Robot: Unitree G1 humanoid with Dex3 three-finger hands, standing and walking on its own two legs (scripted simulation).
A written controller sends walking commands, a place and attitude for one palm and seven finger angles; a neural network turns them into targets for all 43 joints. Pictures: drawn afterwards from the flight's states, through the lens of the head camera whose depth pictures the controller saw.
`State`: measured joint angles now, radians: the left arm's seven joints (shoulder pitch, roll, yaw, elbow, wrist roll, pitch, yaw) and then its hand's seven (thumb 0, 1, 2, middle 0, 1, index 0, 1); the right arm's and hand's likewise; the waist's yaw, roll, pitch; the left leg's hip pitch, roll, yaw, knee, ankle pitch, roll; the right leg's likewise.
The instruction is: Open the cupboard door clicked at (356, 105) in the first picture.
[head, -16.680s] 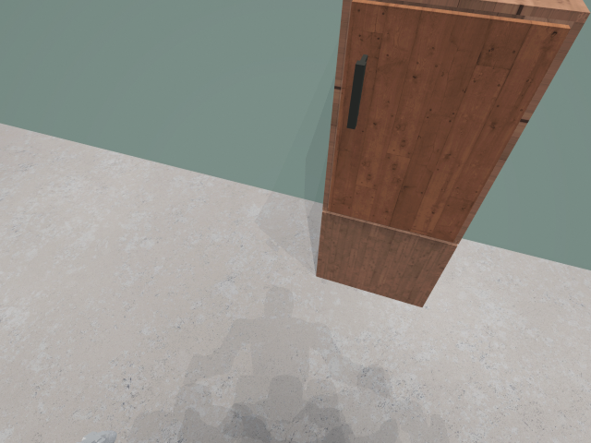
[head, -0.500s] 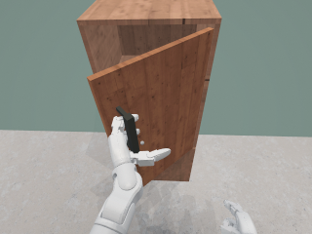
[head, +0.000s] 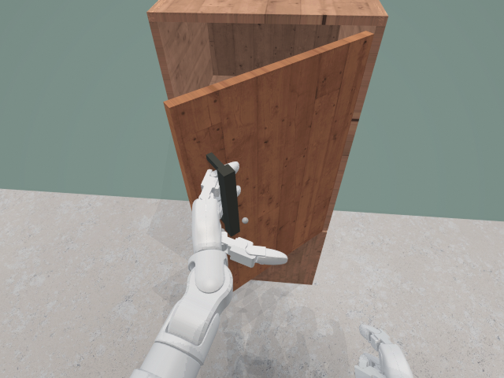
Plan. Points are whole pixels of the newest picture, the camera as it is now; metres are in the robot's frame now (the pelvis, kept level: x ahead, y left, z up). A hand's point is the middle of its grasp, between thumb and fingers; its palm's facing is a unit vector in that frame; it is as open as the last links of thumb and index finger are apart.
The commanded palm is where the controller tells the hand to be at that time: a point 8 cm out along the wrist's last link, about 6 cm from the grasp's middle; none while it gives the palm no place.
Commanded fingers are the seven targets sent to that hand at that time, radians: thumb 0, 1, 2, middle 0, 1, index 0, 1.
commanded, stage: slide the hand sideways off the handle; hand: left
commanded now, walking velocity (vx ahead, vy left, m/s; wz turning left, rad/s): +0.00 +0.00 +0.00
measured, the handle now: (223, 196) +0.37 +0.09 +0.10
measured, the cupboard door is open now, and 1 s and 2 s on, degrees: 41 45 45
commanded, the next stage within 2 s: draw the hand back to the body in 1.10 s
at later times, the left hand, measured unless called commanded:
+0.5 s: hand (240, 248) +0.28 +0.05 +0.10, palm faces -0.08 -1.00 +0.01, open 16.1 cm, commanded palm +0.24 +0.11 +0.10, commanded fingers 0.00 -0.50 0.30 -0.15 -0.30 -0.15 -0.30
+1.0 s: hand (193, 282) +0.22 +0.10 +0.10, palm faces +0.02 -1.00 -0.03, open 16.2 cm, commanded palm +0.20 +0.16 +0.10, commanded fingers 0.00 -0.50 0.30 -0.15 -0.30 -0.15 -0.30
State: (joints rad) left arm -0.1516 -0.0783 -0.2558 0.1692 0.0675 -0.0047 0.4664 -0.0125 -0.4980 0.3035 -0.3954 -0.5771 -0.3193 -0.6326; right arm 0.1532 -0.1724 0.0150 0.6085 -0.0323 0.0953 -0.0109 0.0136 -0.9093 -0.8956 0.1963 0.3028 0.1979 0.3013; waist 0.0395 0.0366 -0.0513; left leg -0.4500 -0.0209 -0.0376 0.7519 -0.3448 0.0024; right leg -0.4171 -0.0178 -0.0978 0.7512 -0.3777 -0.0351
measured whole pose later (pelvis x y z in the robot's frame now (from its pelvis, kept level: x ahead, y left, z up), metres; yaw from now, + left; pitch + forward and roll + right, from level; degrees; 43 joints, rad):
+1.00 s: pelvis +0.03 -0.01 +0.00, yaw -1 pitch +4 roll +0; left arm 0.56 0.12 -0.06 -0.37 -0.14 -0.16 -0.05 -0.01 -0.50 0.30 -0.16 -0.31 -0.17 -0.31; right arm 0.25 -0.22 0.03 0.46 0.01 -0.07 -0.04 0.02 -0.91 -0.90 0.20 0.30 0.20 0.30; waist 0.04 0.05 -0.08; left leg -0.43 0.01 -0.02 0.77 -0.41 -0.02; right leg -0.41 0.01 -0.08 0.78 -0.44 -0.05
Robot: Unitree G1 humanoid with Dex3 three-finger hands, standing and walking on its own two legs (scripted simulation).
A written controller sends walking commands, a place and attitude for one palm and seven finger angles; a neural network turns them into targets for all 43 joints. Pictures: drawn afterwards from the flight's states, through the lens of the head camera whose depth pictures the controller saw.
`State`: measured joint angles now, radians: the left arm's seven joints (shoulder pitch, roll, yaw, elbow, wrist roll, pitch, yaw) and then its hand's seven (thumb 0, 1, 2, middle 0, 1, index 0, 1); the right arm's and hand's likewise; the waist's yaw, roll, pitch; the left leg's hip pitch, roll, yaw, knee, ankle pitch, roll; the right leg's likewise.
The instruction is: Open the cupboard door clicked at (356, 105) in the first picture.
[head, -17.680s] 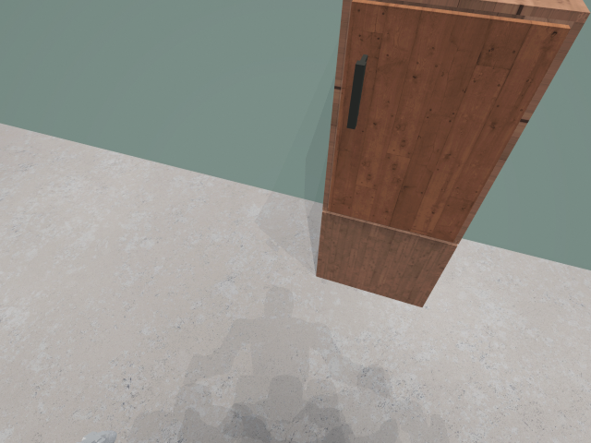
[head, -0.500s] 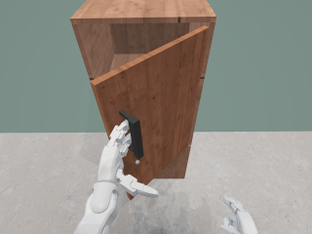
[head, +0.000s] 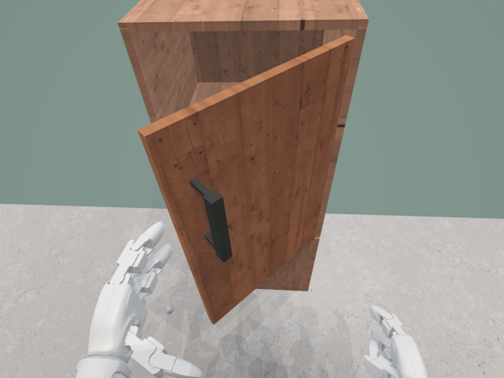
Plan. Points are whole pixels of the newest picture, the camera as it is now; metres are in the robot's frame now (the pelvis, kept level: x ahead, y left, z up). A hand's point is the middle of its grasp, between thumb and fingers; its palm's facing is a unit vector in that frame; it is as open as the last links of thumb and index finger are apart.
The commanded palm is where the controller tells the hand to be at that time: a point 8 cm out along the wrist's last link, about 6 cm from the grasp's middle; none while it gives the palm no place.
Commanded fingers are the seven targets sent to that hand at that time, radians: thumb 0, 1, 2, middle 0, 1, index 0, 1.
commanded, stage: slide the hand sideways off the handle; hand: left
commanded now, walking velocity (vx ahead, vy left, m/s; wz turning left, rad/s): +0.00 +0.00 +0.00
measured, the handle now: (211, 221) +0.32 +0.09 +0.11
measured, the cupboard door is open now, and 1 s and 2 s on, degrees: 45 45 45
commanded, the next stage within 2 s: draw the hand back to the body in 0.10 s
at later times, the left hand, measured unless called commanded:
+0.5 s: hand (132, 307) +0.18 +0.16 +0.12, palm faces +0.03 -1.00 -0.04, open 16.3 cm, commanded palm +0.14 +0.22 +0.13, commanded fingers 0.00 -0.50 0.30 -0.15 -0.30 -0.15 -0.30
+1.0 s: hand (62, 295) +0.18 +0.24 +0.15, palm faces +0.29 -0.90 -0.32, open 13.9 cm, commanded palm +0.14 +0.28 +0.17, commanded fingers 0.00 0.23 0.62 -0.18 -0.30 -0.18 -0.30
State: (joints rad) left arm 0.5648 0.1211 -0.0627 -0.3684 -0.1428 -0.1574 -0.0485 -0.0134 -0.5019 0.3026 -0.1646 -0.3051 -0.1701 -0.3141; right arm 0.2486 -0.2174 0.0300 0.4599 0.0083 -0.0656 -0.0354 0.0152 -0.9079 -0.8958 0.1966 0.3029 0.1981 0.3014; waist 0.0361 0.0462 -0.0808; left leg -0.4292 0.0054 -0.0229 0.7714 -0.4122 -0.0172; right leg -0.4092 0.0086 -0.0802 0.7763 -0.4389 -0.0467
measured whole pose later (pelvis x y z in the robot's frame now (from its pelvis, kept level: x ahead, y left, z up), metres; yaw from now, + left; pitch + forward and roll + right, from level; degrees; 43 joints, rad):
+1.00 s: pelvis -0.01 +0.03 +0.03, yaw +0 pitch -3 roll -1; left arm 0.53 0.29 0.14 -0.43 -0.05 -0.05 0.10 -0.01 -0.10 0.48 -0.16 -0.30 -0.17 -0.31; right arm 0.21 -0.21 0.06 0.59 0.00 -0.14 -0.10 0.02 -0.91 -0.90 0.20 0.30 0.20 0.30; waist 0.06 0.06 0.00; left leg -0.19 -0.01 -0.01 0.53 -0.29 0.02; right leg -0.16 0.00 -0.06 0.50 -0.30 -0.01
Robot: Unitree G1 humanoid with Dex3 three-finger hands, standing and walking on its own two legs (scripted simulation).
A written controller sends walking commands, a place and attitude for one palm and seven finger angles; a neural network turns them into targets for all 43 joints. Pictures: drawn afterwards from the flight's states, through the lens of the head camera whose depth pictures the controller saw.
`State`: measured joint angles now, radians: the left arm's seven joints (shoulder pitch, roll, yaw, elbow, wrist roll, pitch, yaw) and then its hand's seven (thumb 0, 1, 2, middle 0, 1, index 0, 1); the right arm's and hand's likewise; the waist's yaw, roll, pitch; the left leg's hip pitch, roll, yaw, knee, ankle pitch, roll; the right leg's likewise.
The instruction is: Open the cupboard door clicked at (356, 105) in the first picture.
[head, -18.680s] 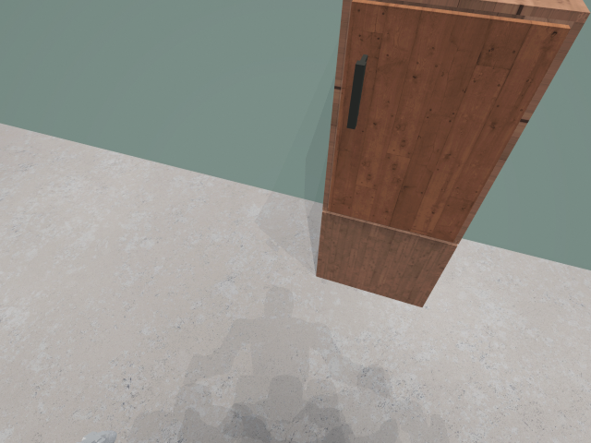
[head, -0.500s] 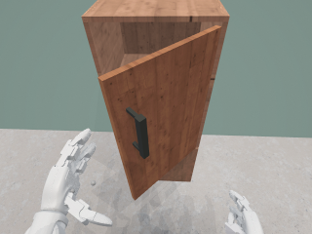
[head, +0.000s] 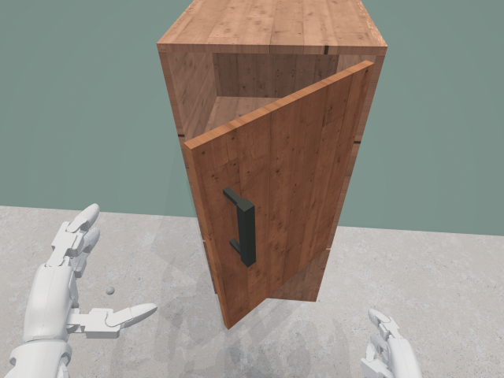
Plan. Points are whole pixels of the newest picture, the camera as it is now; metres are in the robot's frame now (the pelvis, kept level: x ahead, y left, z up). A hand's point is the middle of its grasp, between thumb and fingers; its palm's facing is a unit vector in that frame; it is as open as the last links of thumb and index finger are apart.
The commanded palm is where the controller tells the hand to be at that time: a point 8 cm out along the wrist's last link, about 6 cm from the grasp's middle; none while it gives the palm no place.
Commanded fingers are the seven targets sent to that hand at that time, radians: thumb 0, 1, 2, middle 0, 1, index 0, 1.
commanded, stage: draw the hand back to the body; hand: left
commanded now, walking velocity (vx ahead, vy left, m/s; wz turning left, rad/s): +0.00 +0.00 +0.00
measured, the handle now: (239, 228) +0.33 +0.07 +0.08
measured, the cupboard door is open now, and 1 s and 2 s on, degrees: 45 45 45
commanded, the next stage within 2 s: step back with the hand held close in 0.78 s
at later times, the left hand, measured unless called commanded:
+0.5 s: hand (64, 255) +0.21 +0.26 +0.16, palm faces +0.46 -0.79 -0.39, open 8.1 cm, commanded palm +0.16 +0.30 +0.17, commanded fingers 0.00 0.90 0.90 -0.20 -0.30 -0.20 -0.30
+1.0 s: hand (65, 254) +0.20 +0.25 +0.17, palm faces +0.45 -0.79 -0.41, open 7.4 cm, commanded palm +0.14 +0.29 +0.18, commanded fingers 0.00 0.90 0.90 -0.20 -0.30 -0.20 -0.30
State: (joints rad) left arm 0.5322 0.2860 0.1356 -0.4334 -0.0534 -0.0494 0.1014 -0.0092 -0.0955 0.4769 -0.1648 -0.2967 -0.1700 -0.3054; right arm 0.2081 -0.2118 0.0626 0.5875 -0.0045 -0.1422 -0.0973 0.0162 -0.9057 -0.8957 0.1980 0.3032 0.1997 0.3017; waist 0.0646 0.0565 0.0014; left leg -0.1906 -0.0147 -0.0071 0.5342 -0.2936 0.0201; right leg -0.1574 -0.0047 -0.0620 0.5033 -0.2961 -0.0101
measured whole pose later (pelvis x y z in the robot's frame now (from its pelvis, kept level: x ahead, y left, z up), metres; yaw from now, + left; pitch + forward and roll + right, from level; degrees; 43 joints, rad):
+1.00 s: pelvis +0.00 -0.01 +0.01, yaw +0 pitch -3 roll -1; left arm 0.44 0.35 0.37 -0.37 -0.06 -0.12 0.11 0.01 0.89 0.90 -0.21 -0.30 -0.21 -0.31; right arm 0.18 -0.22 0.02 0.62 0.00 -0.07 -0.08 0.02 -0.91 -0.90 0.20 0.30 0.20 0.30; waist 0.05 0.07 0.02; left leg -0.13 0.01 -0.02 0.43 -0.24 0.00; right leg -0.08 0.02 -0.07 0.36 -0.23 -0.02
